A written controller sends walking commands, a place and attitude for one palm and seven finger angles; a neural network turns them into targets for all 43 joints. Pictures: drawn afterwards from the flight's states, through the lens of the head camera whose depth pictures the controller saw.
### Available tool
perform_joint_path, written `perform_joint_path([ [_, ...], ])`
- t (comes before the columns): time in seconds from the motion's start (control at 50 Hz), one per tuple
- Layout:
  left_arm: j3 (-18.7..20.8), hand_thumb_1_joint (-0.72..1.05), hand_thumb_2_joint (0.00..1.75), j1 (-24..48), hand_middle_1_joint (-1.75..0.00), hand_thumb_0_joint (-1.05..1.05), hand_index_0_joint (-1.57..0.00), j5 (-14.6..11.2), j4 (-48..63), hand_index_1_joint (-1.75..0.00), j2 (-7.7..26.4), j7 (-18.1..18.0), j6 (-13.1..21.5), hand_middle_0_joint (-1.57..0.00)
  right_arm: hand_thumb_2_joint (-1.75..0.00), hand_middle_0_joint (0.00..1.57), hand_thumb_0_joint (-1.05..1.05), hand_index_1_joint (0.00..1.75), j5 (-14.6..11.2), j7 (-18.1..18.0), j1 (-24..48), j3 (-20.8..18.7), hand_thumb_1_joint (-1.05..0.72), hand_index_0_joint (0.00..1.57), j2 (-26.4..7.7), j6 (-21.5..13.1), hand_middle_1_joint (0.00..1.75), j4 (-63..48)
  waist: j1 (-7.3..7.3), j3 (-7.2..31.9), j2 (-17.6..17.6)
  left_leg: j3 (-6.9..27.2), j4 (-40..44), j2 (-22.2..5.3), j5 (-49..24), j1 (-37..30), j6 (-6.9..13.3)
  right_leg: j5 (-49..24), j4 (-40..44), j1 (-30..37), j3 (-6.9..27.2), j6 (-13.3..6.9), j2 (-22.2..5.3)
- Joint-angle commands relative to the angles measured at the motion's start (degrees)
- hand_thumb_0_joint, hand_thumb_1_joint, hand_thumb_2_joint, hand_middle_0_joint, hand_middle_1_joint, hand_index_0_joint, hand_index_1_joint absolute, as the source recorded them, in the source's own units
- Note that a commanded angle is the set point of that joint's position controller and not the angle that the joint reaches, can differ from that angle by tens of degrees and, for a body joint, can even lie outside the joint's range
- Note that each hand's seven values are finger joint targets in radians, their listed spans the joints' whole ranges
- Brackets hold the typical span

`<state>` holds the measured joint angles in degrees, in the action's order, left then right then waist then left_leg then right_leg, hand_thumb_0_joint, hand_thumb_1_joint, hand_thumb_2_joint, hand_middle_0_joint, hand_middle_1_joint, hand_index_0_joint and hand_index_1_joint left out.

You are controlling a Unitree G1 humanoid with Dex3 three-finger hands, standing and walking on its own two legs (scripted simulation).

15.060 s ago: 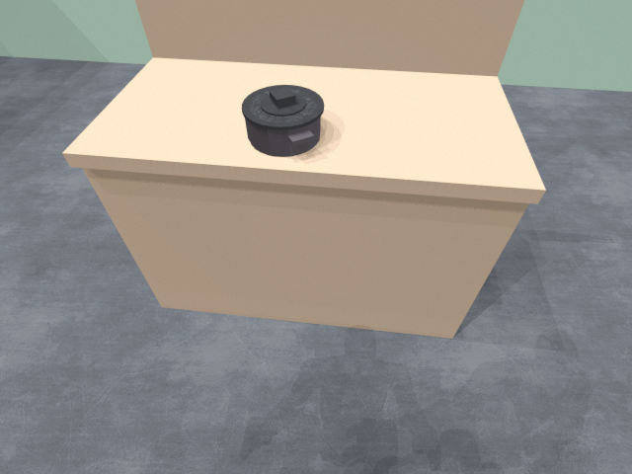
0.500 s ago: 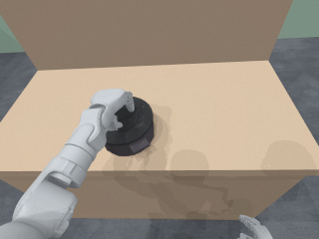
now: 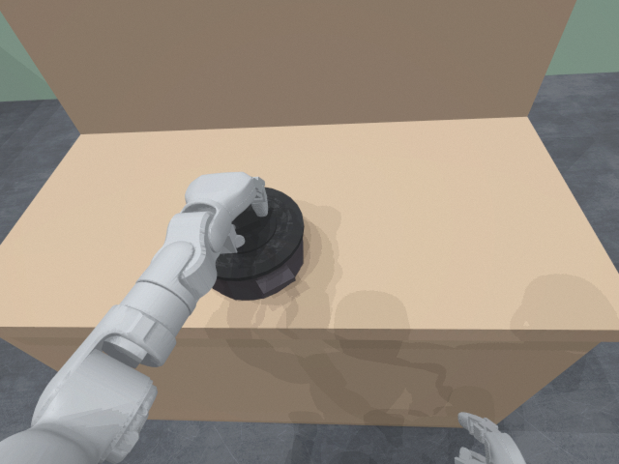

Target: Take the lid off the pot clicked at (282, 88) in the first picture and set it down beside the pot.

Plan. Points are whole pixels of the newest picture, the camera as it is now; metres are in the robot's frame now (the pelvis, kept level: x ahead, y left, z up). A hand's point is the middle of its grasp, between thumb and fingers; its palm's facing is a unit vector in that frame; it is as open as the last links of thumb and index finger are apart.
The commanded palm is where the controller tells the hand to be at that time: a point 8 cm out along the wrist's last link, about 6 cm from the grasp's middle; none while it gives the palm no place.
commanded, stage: close the fingers and squeeze the knob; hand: left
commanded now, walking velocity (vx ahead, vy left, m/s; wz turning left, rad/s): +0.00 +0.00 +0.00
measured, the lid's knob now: (241, 219) +0.45 +0.12 +0.06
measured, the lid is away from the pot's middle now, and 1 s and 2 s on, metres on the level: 0.00 0.01 0.02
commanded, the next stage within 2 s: lift the lid straight up in 0.02 s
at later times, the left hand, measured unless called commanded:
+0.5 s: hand (229, 218) +0.42 +0.12 +0.09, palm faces -0.31 -0.05 -0.95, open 7.8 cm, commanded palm +0.41 +0.13 +0.17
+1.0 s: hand (219, 197) +0.42 +0.13 +0.14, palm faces -0.23 -0.04 -0.97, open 7.7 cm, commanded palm +0.40 +0.13 +0.22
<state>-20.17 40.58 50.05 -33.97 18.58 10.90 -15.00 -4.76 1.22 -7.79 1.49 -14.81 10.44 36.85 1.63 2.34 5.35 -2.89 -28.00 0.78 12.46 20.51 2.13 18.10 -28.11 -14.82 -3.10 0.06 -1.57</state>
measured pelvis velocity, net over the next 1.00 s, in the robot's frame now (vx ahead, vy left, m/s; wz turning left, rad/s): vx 0.00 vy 0.00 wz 0.02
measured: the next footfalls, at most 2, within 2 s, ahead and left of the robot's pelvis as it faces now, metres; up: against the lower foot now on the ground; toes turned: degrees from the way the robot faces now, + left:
none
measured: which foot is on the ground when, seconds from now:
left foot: down 0.00-1.00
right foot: down 0.00-1.00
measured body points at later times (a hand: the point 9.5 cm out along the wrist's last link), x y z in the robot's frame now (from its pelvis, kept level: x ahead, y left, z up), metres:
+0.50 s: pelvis +0.00 +0.00 +0.00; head +0.03 -0.04 +0.45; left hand +0.43 +0.13 +0.14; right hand +0.14 -0.25 -0.13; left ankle +0.02 +0.10 -0.74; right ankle -0.04 -0.12 -0.74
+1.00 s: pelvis +0.00 +0.00 +0.00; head +0.02 -0.04 +0.45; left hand +0.43 +0.13 +0.19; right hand +0.18 -0.22 -0.12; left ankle +0.02 +0.10 -0.74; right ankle -0.04 -0.12 -0.74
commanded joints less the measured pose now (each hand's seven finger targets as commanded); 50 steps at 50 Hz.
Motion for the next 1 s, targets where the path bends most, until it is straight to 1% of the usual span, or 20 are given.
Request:
perform_joint_path([
  [0.0, 7.2, 0.56, 1.06, 27.4, -0.93, 0.00, -0.82, 1.5, 8.2, -0.94, 11.8, -2.2, -0.3, -0.79, -0.90, 0.20, 0.00, 0.30, 0.1, -0.8, 4.8, -2.2, -0.90, 0.20, -6.0, -2.0, 0.30, -7.2, 0.22, 20.8, -7.7, 3.2, 0.6, 0.3, -16.1, -15.3, 2.1, -23.2, 2.1, 1.0, 0.4, -2.0, 2.3],
  [0.08, 4.9, 0.58, 1.06, 28.8, -0.93, 0.00, -0.83, 1.4, 7.1, -0.95, 9.3, -1.7, 0.0, -0.80, -0.90, 0.20, 0.00, 0.30, 0.1, -1.1, 4.4, -2.2, -0.90, 0.20, -5.8, -2.1, 0.30, -7.0, 0.91, 19.9, -6.9, 3.0, 0.6, 0.4, -14.8, -15.2, 2.2, -22.3, 2.5, -0.1, 0.4, -1.9, 2.2],
  [0.12, 8.4, 0.58, 1.07, 28.8, -0.94, 0.00, -0.84, 1.2, 6.7, -0.96, 13.1, -1.5, 0.6, -0.80, -0.90, 0.20, 0.00, 0.30, 0.2, -1.4, 4.0, -2.2, -0.90, 0.20, -6.3, -2.3, 0.30, -7.0, 0.39, 20.5, -9.2, 3.0, 0.5, 0.6, -14.8, -14.2, 2.5, -23.5, 2.8, 2.0, 1.0, -1.9, 1.9],
  [0.14, 8.4, 0.58, 1.07, 30.3, -0.94, 0.00, -0.84, 1.4, 8.6, -0.96, 14.0, -1.5, 0.9, -0.80, -0.90, 0.20, 0.00, 0.30, 0.3, -1.5, 4.4, -2.1, -0.90, 0.20, -6.4, -2.3, 0.30, -7.2, 0.37, 21.5, -7.5, 2.8, 0.8, 0.6, -14.9, -14.6, 2.5, -24.2, 2.6, 2.7, 1.1, -1.8, 1.9],
  [0.18, 6.5, 0.59, 1.07, 31.4, -0.94, 0.00, -0.84, 1.1, 8.4, -0.96, 11.7, -1.3, 1.0, -0.81, -0.90, 0.20, 0.00, 0.30, 0.3, -1.8, 4.4, -2.2, -0.90, 0.20, -5.8, -2.5, 0.30, -7.1, 0.85, 21.4, -7.1, 3.0, 0.6, 0.8, -15.2, -15.5, 2.6, -24.4, 2.7, 2.1, 0.9, -1.8, 1.9],
  [0.36, 8.0, 0.59, 1.07, 34.9, -0.94, 0.00, -0.85, 0.4, 12.6, -0.96, 14.1, -1.1, 2.1, -0.81, -0.90, 0.20, 0.00, 0.30, 0.3, -2.0, 3.9, -2.3, -0.90, 0.20, -6.1, -3.7, 0.30, -7.0, 0.88, 22.7, -5.4, 3.5, 1.1, 0.8, -17.0, -18.1, 2.8, -25.9, 3.1, 2.5, 1.0, -1.9, 2.0],
  [0.42, 10.9, 0.59, 1.07, 34.6, -0.94, 0.00, -0.85, 0.1, 12.8, -0.96, 17.2, -1.1, 2.2, -0.81, -0.90, 0.20, 0.00, 0.30, 0.4, -2.2, 3.8, -2.4, -0.90, 0.20, -6.5, -4.1, 0.30, -7.0, 0.35, 23.8, -7.6, 3.6, 1.0, 0.9, -17.8, -17.6, 3.0, -27.2, 3.2, 4.4, 1.4, -1.9, 1.8],
  [0.46, 9.3, 0.59, 1.07, 36.4, -0.94, 0.00, -0.85, 0.4, 13.6, -0.96, 16.0, -1.1, 2.0, -0.81, -0.90, 0.20, 0.00, 0.30, 0.3, -2.2, 4.0, -2.3, -0.90, 0.20, -6.2, -4.4, 0.30, -6.6, 0.63, 23.8, -5.4, 3.5, 1.2, 0.9, -18.1, -18.6, 2.8, -27.6, 3.1, 3.7, 1.2, -1.8, 1.9],
  [0.54, 10.4, 0.59, 1.07, 35.3, -0.94, 0.00, -0.85, 0.1, 16.0, -0.96, 17.1, -0.7, 1.6, -0.81, -0.90, 0.20, 0.00, 0.30, 0.4, -1.7, 4.2, -2.6, -0.90, 0.20, -6.5, -4.7, 0.30, -6.8, 0.31, 25.1, -5.8, 3.9, 0.9, 0.6, -20.8, -19.6, 2.8, -29.2, 2.7, 4.6, 1.1, -1.8, 1.9],
  [0.56, 8.4, 0.59, 1.07, 34.2, -0.94, 0.00, -0.85, 0.1, 15.4, -0.96, 14.6, -0.4, 1.2, -0.81, -0.90, 0.20, 0.00, 0.30, 0.4, -1.5, 4.8, -2.5, -0.90, 0.20, -6.2, -4.9, 0.30, -7.0, 0.34, 25.0, -5.4, 3.8, 0.6, 1.0, -21.0, -19.9, 2.8, -29.6, 2.6, 3.9, 1.1, -1.8, 1.9],
  [0.6, 8.3, 0.59, 1.07, 33.2, -0.94, 0.00, -0.85, 0.1, 14.8, -0.96, 14.4, 0.2, 0.3, -0.81, -0.90, 0.20, 0.00, 0.30, 0.3, -1.1, 4.6, -2.5, -0.90, 0.20, -6.4, -4.8, 0.30, -6.6, 0.31, 24.4, -5.5, 4.1, 0.5, 0.8, -22.1, -20.0, 2.6, -29.6, 2.5, 3.3, 0.7, -1.8, 2.0],
  [0.62, 9.7, 0.59, 1.07, 34.3, -0.94, 0.00, -0.85, -0.2, 17.3, -0.96, 15.9, 0.4, 0.6, -0.81, -0.90, 0.20, 0.00, 0.30, 0.3, -0.9, 4.7, -2.7, -0.90, 0.20, -6.6, -4.8, 0.30, -6.9, 0.19, 25.5, -6.5, 4.2, 0.4, 0.7, -23.1, -19.9, 2.6, -30.6, 2.4, 4.7, 0.9, -1.9, 1.7],
  [0.64, 7.9, 0.59, 1.07, 34.2, -0.94, 0.00, -0.85, -0.1, 17.3, -0.96, 14.4, 0.7, 0.1, -0.81, -0.90, 0.20, 0.00, 0.30, 0.3, -0.7, 5.5, -2.5, -0.90, 0.20, -6.4, -4.7, 0.30, -7.3, 0.34, 24.1, -4.8, 4.3, 0.6, 0.7, -23.2, -19.9, 2.5, -30.0, 2.3, 3.6, 0.7, -1.9, 1.9],
  [0.68, 7.9, 0.59, 1.07, 33.7, -0.94, 0.00, -0.85, -0.1, 15.1, -0.96, 14.0, 1.2, -1.0, -0.81, -0.90, 0.20, 0.00, 0.30, 0.2, -0.6, 5.3, -2.4, -0.90, 0.20, -6.5, -4.5, 0.30, -6.8, 0.39, 21.9, -6.4, 4.2, 0.8, 0.7, -21.2, -18.8, 2.4, -28.7, 2.6, 2.7, 0.3, -1.8, 2.0],
  [0.74, 9.5, 0.59, 1.07, 37.6, -0.94, 0.00, -0.85, 0.0, 21.4, -0.96, 17.0, 1.8, -0.7, -0.81, -0.90, 0.20, 0.00, 0.30, 0.3, -0.5, 6.1, -2.3, -0.90, 0.20, -6.5, -4.7, 0.30, -7.8, -0.09, 26.3, -5.9, 4.7, 0.7, 0.8, -23.9, -21.1, 2.5, -30.6, 2.2, 5.1, 0.7, -1.8, 1.9],
  [0.8, 6.6, 0.59, 1.07, 37.2, -0.94, 0.00, -0.85, 0.3, 21.5, -0.96, 13.6, 2.5, -1.1, -0.81, -0.90, 0.20, 0.00, 0.30, 0.4, -0.2, 6.4, -2.4, -0.90, 0.20, -6.0, -5.1, 0.30, -7.6, 0.30, 26.2, -4.4, 5.7, 0.0, 0.6, -27.1, -23.4, 2.2, -29.6, 1.9, 2.5, 0.1, -1.9, 2.1],
  [0.82, 8.0, 0.59, 1.07, 36.6, -0.94, 0.00, -0.85, 0.0, 20.9, -0.96, 14.6, 2.7, -1.0, -0.81, -0.90, 0.20, 0.00, 0.30, 0.5, -0.1, 6.0, -2.6, -0.90, 0.20, -6.2, -5.0, 0.30, -7.6, 0.29, 25.8, -6.4, 5.5, -0.2, 0.6, -26.9, -22.5, 2.3, -29.9, 2.2, 3.1, 0.2, -1.9, 2.0],
  [0.88, 9.4, 0.59, 1.07, 37.2, -0.94, 0.00, -0.85, 0.0, 17.5, -0.96, 16.4, 2.8, -2.2, -0.81, -0.90, 0.20, 0.00, 0.30, 0.3, -0.3, 6.6, -1.7, -0.90, 0.20, -6.3, -4.6, 0.30, -7.0, -0.30, 22.3, -7.2, 4.7, 1.5, 0.9, -20.5, -19.2, 2.0, -27.3, 2.7, 3.5, 0.0, -1.9, 1.9],
  [0.94, 7.3, 0.59, 1.07, 40.1, -0.94, 0.00, -0.85, 0.2, 20.8, -0.96, 14.5, 3.1, -2.3, -0.81, -0.90, 0.20, 0.00, 0.30, 0.3, -0.3, 7.8, -1.8, -0.90, 0.20, -5.8, -4.8, 0.30, -7.6, -0.15, 24.7, -6.2, 4.9, 1.4, 0.9, -21.8, -20.9, 2.0, -27.4, 2.4, 3.9, 0.1, -2.0, 1.9],
  [0.98, 5.4, 0.59, 1.07, 40.3, -0.94, 0.00, -0.85, 0.6, 19.0, -0.96, 12.4, 3.4, -3.0, -0.81, -0.90, 0.20, 0.00, 0.30, 0.3, 0.0, 8.1, -1.7, -0.90, 0.20, -5.6, -4.7, 0.30, -7.5, 0.05, 23.4, -5.0, 5.4, 1.5, 0.8, -21.3, -21.1, 1.7, -25.4, 2.5, 2.1, -0.3, -2.3, 2.1],
])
